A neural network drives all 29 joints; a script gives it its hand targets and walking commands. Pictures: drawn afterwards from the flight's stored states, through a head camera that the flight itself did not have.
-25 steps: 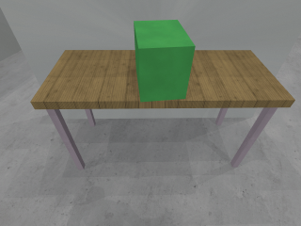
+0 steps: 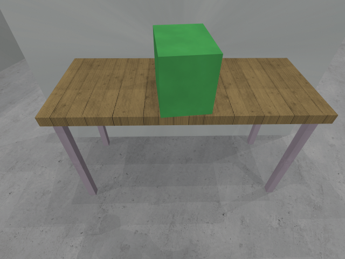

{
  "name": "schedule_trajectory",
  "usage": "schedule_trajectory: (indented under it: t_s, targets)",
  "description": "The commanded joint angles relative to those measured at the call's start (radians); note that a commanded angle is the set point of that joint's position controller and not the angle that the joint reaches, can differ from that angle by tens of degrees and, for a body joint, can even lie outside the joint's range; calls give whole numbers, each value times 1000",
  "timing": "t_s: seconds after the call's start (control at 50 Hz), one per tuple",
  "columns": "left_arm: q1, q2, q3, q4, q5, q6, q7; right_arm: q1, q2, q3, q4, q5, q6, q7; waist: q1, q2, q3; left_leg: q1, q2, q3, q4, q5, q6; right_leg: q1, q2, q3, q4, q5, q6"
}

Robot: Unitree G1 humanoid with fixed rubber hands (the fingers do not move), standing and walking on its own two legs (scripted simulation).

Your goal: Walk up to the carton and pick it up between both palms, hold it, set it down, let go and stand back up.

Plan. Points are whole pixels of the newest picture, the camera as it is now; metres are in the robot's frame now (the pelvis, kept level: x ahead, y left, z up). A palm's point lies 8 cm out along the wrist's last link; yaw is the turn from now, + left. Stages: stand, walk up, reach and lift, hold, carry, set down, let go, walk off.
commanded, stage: stand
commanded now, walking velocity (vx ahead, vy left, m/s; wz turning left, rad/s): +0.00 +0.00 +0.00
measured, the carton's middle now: (182, 69) +0.85 -0.04 +0.05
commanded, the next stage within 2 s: none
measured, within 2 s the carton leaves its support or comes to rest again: neither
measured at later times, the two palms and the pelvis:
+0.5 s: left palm out of the picture +0.10 +0.28 -0.10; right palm out of the picture +0.10 -0.30 -0.10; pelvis +0.00 +0.00 +0.00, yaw +0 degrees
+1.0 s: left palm out of the picture +0.10 +0.28 -0.10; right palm out of the picture +0.10 -0.30 -0.10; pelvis +0.00 +0.00 +0.00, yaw +0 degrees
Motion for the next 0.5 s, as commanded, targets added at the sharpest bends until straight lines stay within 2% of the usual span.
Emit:
schedule_trajectory:
  t_s: [0.0, 0.02, 0.04, 0.06, 0.08, 0.1, 0.12, 0.14, 0.16, 0.18, 0.2, 0.22, 0.24, 0.26, 0.28, 0.3, 0.32, 0.34, 0.36, 0.38, 0.4, 0.42, 0.44, 0.46, 0.48]
  targets:
    - [-26, 236, 57, 33, -9, -29, 2, -57, -203, -36, -25, -13, -13, -4, 6, -70, -80, 137, 112, -98, -133, 62, 36, 111, -118, 125, -195, 50, -47]
    - [-43, 236, 56, 43, -18, -25, 3, -47, -170, -30, -18, -2, -14, -7, -11, -22, -83, 137, 101, -84, -124, 59, 35, 100, -125, 126, -205, 45, -38]
    - [-54, 228, 53, 38, -16, -26, 5, -30, -189, -37, -22, -14, -14, -3, -8, -25, -63, 113, 99, -95, -141, 68, 25, 113, -123, 115, -190, 34, -41]
    - [-67, 217, 51, 36, -10, -23, 6, -32, -171, -32, -9, -12, -14, -7, -2, -61, -65, 114, 99, -90, -142, 39, 27, 113, -121, 111, -190, 21, -38]
    - [-34, 215, 50, 37, -22, -24, 2, -43, -191, -30, -17, -16, -15, -3, 16, -36, -80, 111, 113, -109, -151, 30, 36, 121, -112, 108, -186, -12, -35]
    - [-46, 225, 46, 41, -20, -26, 0, -41, -182, -35, -23, -15, -15, 1, -4, -18, -85, 134, 102, -92, -153, 44, 28, 99, -108, 109, -193, -19, -30]
    - [-47, 220, 50, 37, -11, -26, -1, -60, -178, -29, -15, -8, -18, -4, 6, -16, -63, 137, 111, -94, -144, 40, 32, 81, -120, 122, -216, -27, -36]
    - [-62, 203, 42, 33, -12, -24, -3, -46, -173, -33, -9, -13, -21, -8, -2, -15, -58, 107, 109, -98, -149, 31, 35, 94, -115, 116, -213, -5, -38]
    - [-65, 244, 57, 38, -12, -14, 3, -41, -188, -27, -1, -11, -16, -6, 4, -32, -33, 100, 108, -100, -161, 25, 35, 79, -114, 125, -210, -28, -39]
    - [-50, 235, 52, 40, -10, -21, 1, -52, -168, -22, -6, -9, -18, -2, -1, -11, -76, 135, 108, -104, -149, 28, 33, 95, -120, 131, -203, -13, -43]
    - [-60, 229, 52, 29, -16, -19, 6, -57, -174, -24, -9, -15, -13, -1, 4, -24, -47, 108, 106, -98, -147, 10, 34, 84, -112, 118, -219, -20, -38]
    - [-55, 255, 65, 38, -8, -20, 3, -39, -160, -27, -18, -14, -15, -5, -13, -79, -79, 145, 106, -103, -144, 35, 30, 95, -116, 136, -218, -37, -37]
    - [-62, 232, 47, 31, -4, -22, 0, -38, -163, -19, -1, -11, -18, -4, -3, -11, -84, 126, 120, -116, -145, 20, 39, 101, -114, 121, -214, -20, -39]
    - [-45, 216, 47, 40, -9, -21, 1, -67, -191, -33, -10, -16, -16, -5, 11, -25, -88, 121, 115, -117, -163, 30, 41, 135, -110, 116, -202, 9, -40]
    - [-33, 242, 53, 50, -15, -28, -1, -43, -169, -30, -6, -5, -17, -5, 5, -25, -52, 120, 101, -102, -158, 58, 35, 113, -113, 120, -205, 14, -38]
    - [-75, 194, 44, 42, -20, -31, -2, -48, -179, -24, -9, -20, -20, -10, 4, -40, -72, 114, 121, -107, -171, 51, 42, 118, -112, 112, -198, 28, -34]
    - [-57, 221, 53, 39, -6, -28, -1, -46, -189, -35, -7, -20, -18, -4, 7, -65, -66, 121, 118, -108, -153, 41, 40, 120, -111, 110, -202, 33, -37]
    - [-39, 226, 57, 37, -15, -24, 0, -35, -187, -25, -4, -22, -17, -3, 15, -25, -36, 109, 114, -101, -159, 39, 42, 94, -116, 128, -202, 18, -39]
    - [-40, 226, 53, 53, -21, -29, 0, -38, -174, -29, -15, -13, -14, 1, -15, 2, -84, 143, 115, -101, -157, 28, 39, 100, -125, 128, -211, -18, -43]
    - [-39, 230, 57, 45, -19, -28, -3, -34, -179, -27, -5, -17, -16, -2, -4, 10, -64, 122, 115, -103, -159, 11, 44, 100, -113, 128, -210, -21, -44]
    - [-63, 224, 54, 42, -22, -22, 2, -28, -162, -25, -5, -14, -16, -3, -10, -27, -31, 85, 113, -117, -174, 14, 40, 102, -111, 117, -192, -6, -37]
    - [-45, 229, 53, 43, -14, -23, -4, -32, -169, -26, -3, -17, -17, -4, -7, -41, -86, 122, 114, -112, -161, 18, 38, 118, -112, 111, -185, -31, -37]
    - [-39, 239, 57, 48, -16, -18, 0, -43, -197, -28, -7, -16, -16, -5, 0, -41, -51, 108, 114, -123, -161, 11, 37, 95, -109, 126, -200, -19, -37]
    - [-41, 217, 51, 34, -11, -24, 0, -48, -173, -28, -21, -16, -18, -5, -5, -34, -67, 110, 115, -118, -175, 8, 35, 103, -114, 106, -193, -19, -35]
    - [-46, 213, 59, 39, -13, -22, -4, -58, -184, -31, -7, -10, -19, -6, 6, -10, -89, 117, 118, -120, -163, 11, 32, 114, -102, 89, -179, 1, -32]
